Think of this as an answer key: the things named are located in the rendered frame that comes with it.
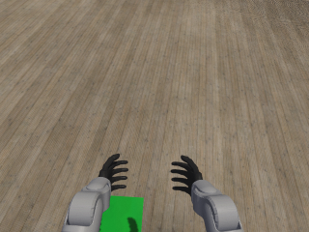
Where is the left robot hand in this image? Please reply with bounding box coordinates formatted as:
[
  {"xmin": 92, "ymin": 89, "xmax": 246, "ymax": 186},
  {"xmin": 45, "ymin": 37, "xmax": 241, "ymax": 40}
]
[{"xmin": 98, "ymin": 154, "xmax": 128, "ymax": 191}]

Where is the right robot hand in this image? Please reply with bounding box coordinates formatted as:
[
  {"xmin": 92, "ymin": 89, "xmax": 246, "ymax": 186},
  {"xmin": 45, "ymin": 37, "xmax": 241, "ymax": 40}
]
[{"xmin": 170, "ymin": 155, "xmax": 203, "ymax": 197}]

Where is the robot left forearm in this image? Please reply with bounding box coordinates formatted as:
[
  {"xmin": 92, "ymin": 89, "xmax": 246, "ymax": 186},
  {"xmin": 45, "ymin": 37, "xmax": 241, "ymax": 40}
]
[{"xmin": 61, "ymin": 177, "xmax": 111, "ymax": 232}]

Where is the robot right forearm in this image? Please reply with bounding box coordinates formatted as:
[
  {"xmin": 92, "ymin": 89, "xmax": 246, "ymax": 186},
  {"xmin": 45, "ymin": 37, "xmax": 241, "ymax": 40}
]
[{"xmin": 190, "ymin": 180, "xmax": 244, "ymax": 232}]

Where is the carton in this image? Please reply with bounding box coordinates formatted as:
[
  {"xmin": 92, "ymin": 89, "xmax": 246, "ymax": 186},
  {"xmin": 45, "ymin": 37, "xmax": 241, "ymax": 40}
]
[{"xmin": 99, "ymin": 195, "xmax": 144, "ymax": 232}]

